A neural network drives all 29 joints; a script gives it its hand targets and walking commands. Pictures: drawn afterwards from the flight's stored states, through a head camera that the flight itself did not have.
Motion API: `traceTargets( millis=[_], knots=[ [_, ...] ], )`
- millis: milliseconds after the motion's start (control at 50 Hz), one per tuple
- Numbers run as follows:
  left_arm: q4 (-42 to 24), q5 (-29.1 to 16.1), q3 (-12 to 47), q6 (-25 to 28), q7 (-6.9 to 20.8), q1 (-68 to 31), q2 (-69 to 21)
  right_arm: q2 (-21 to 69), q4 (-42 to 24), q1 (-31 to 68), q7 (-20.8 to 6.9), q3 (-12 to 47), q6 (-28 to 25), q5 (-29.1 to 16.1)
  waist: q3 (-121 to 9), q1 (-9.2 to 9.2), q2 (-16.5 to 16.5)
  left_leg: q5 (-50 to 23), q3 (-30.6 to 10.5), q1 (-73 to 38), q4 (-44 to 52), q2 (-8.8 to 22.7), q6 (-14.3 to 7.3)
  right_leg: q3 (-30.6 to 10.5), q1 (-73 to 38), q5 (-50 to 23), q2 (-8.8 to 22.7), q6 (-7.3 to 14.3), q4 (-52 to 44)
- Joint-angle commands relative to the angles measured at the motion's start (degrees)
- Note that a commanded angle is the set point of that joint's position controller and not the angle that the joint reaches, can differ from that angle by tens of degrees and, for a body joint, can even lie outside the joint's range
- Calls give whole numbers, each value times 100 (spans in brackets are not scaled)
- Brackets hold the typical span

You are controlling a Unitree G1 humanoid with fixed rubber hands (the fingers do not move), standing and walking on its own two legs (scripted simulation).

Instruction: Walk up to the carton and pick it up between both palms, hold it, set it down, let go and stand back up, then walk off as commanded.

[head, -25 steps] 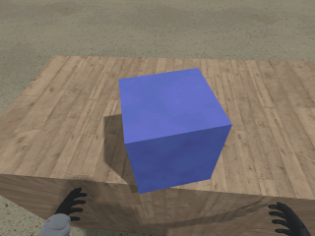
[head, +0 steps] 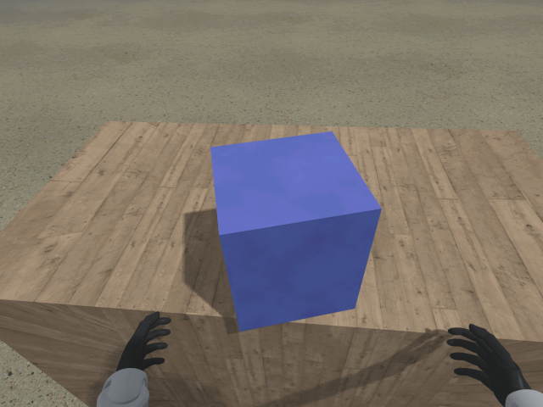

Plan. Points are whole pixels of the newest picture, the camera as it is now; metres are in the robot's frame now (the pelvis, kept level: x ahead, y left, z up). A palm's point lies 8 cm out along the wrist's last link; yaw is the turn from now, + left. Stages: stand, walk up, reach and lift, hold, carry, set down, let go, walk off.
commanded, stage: reach and lift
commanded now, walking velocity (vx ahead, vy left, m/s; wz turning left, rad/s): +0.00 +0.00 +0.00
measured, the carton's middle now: (285, 231) +0.40 +0.02 +0.06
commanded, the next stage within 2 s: none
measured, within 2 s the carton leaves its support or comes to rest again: neither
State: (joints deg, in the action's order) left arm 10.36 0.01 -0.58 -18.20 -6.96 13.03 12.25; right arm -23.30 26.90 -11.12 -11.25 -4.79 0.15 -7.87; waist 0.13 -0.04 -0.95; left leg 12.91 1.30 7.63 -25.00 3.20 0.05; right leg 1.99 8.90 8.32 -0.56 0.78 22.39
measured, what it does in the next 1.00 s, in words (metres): stands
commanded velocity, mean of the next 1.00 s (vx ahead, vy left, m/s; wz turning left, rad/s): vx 0.00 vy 0.00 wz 0.00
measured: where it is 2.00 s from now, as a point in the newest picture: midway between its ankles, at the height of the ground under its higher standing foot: outside the picture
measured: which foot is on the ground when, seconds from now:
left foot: down 0.00-1.00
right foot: down 0.00-1.00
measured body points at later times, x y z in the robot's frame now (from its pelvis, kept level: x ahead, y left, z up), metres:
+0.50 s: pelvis +0.03 +0.00 +0.00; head +0.02 +0.01 +0.45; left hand +0.24 +0.22 +0.04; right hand +0.24 -0.26 +0.03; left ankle +0.02 +0.14 -0.74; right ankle +0.05 -0.11 -0.74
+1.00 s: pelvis +0.03 +0.00 +0.01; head +0.03 +0.01 +0.46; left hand +0.28 +0.20 +0.08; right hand +0.30 -0.25 +0.08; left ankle +0.02 +0.14 -0.74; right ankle +0.05 -0.11 -0.74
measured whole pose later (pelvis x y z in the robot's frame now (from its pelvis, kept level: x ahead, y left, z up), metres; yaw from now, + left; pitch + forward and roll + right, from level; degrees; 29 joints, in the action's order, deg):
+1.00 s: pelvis +0.03 +0.00 +0.01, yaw +0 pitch -2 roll -1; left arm -16.2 0.0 0.1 -21.5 -13.3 11.8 3.8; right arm -25.3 5.2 -6.0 -11.3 -4.8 4.3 -21.3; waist 0.2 0.0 0.0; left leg 11.8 1.3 7.0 -20.3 3.2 1.9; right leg 2.0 8.3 8.4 -0.6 1.2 18.1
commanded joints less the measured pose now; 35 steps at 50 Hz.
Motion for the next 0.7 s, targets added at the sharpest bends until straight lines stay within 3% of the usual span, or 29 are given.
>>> traceTargets(
  millis=[0, 40, 60, 80, 120, 140, 160, 180, 200, 220, 240, 260, 280, 300, 320, 340, 360, 380, 420, 440, 480, 520, 560, 620, 640, 660, 680],
  knots=[
    [-1404, 45, -515, 137, -79, -339, 201, -670, -1636, 412, 16, -176, 73, -192, 7, -228, 438, 906, 215, 1556, 1345, -227, -273, -405, -1405, 1273, -22, 68, -595],
    [-1462, -231, -408, 164, -134, -159, 130, -620, -1899, 291, 28, -332, 92, -179, -51, -189, 801, 488, 168, 683, 1249, -400, -91, -400, -647, 1322, 161, 75, -852],
    [-1453, -232, -392, 203, -119, -182, 118, -633, -1940, 275, 50, -341, 71, -224, 162, -174, 813, 317, 174, 557, 1143, -460, -97, -450, -445, 1256, 183, 91, -908],
    [-1440, -180, -483, 193, -132, -103, 120, -643, -2011, 157, 74, -381, 71, -289, 23, -132, 668, 363, 142, 541, 1235, -426, -88, -327, -636, 1107, 139, 73, -825],
    [-1624, -240, -431, 218, -176, 126, -43, -683, -2149, 37, 33, -324, 78, -348, 121, -290, 732, 227, 135, 494, 1269, -383, -79, -299, -552, 1084, 55, 116, -848],
    [-1908, -249, -401, 269, -175, 151, -80, -669, -2202, -66, 35, -250, 86, -416, 29, -364, 588, 81, 168, 473, 1285, -349, -30, -299, -586, 871, 54, 141, -819],
    [-1880, -182, -277, 280, -193, 257, -163, -737, -2108, -125, 18, -352, 93, -425, 78, -285, 449, 10, 96, 402, 1364, -329, 4, -260, -596, 646, 38, 156, -805],
    [-1829, -271, -326, 262, -201, 241, -161, -745, -2107, -27, 36, -313, 105, -510, 73, -328, 508, 180, 89, 420, 1348, -337, -13, -257, -482, 907, 31, 158, -864],
    [-2152, -270, -211, 298, -241, 44, -200, -777, -2171, 14, 9, -395, 117, -557, -6, -248, 367, 443, 50, 285, 1360, -297, -22, -278, -411, 1117, 32, 145, -829],
    [-1978, -321, -128, 253, -266, 68, -335, -786, -2103, 6, -1, -406, 139, -575, 117, -212, 495, 497, 17, 270, 1396, -293, -60, -248, -294, 1165, -3, 168, -869],
    [-2209, -284, -170, 248, -311, 219, -298, -856, -2209, -211, -1, -412, 168, -583, 163, -280, 512, 421, 32, 325, 1389, -269, -41, -229, -424, 1081, -19, 169, -840],
    [-2201, -360, -131, 281, -289, 285, -369, -761, -2336, -186, -3, -360, 87, -584, 163, -224, 607, 243, 109, 359, 1307, -293, -29, -267, -407, 957, -12, 177, -879],
    [-2390, -443, -17, 356, -305, 229, -431, -746, -2629, -99, 2, -315, 41, -690, -32, -283, 731, 159, 80, 271, 1260, -333, -60, -303, -385, 938, 6, 135, -882],
    [-2468, -504, 121, 381, -316, 387, -549, -773, -2513, -383, 16, -395, 4, -663, 19, -201, 607, -79, 63, 180, 1284, -312, 2, -212, -337, 626, -59, 174, -844],
    [-2585, -491, 20, 455, -305, 419, -447, -720, -2762, -288, 15, -286, -94, -785, -184, -291, 667, -364, 91, 119, 1170, -359, -29, -231, -418, 299, -24, 121, -816],
    [-2743, -463, 85, 483, -326, 544, -530, -814, -2599, -489, 3, -408, -118, -857, -255, -216, 547, -558, 85, -73, 1142, -333, 57, -206, -373, 97, -100, 187, -797],
    [-2795, -351, 29, 531, -364, 615, -577, -796, -2601, -492, 7, -345, -186, -937, -247, -257, 393, -859, 89, -139, 1107, -345, 80, -232, -466, -123, -106, 202, -767],
    [-2986, -442, 112, 629, -355, 736, -614, -749, -2639, -681, 6, -331, -262, -945, -414, -230, 559, -1119, 42, -290, 1023, -345, 67, -228, -439, -353, -158, 186, -738],
    [-2942, -333, 218, 727, -343, 1116, -731, -949, -2734, -822, -3, -410, -429, -1020, -326, -140, 524, -1605, 19, -543, 959, -347, 127, -185, -460, -714, -236, 226, -791],
    [-2739, -314, 280, 727, -336, 1193, -871, -917, -2602, -957, -33, -299, -440, -1089, -148, -192, 528, -1544, 7, -604, 966, -324, 147, -166, -252, -507, -244, 245, -843],
    [-3058, -249, 453, 749, -383, 1044, -995, -1012, -2530, -766, -73, -366, -511, -1243, -310, -139, 279, -1681, -75, -845, 934, -224, 243, -115, -121, -479, -353, 357, -872],
    [-3171, -168, 344, 851, -443, 1198, -997, -1030, -2543, -855, -98, -233, -655, -1250, -224, -259, 230, -2012, -72, -869, 867, -280, 270, -160, -113, -561, -358, 378, -883],
    [-3756, -304, 632, 990, -511, 1050, -1075, -1183, -3018, -688, -107, -239, -806, -1414, -664, -220, 327, -2422, -109, -1090, 728, -253, 296, -148, -43, -844, -375, 418, -847],
    [-3738, -278, 665, 1072, -541, 831, -1068, -1109, -3185, -494, -104, -186, -904, -1481, -617, -240, 355, -2081, -116, -959, 695, -272, 266, -141, -19, -675, -367, 421, -843],
    [-3376, -274, 594, 985, -544, 771, -1115, -1205, -3034, -419, -80, -207, -872, -1475, -434, -261, 324, -1760, -101, -829, 799, -279, 258, -159, 36, -472, -343, 440, -863],
    [-3132, -284, 527, 919, -502, 450, -1036, -1097, -3084, -73, -59, -161, -772, -1414, -274, -291, 663, -1134, -29, -551, 925, -306, 111, -260, -28, -87, -301, 392, -898],
    [-3069, -253, 621, 841, -527, 529, -1124, -1163, -2927, -186, -46, -118, -671, -1411, 2, -312, 586, -916, -56, -477, 1023, -311, 89, -311, 138, 65, -242, 394, -907]
  ],
)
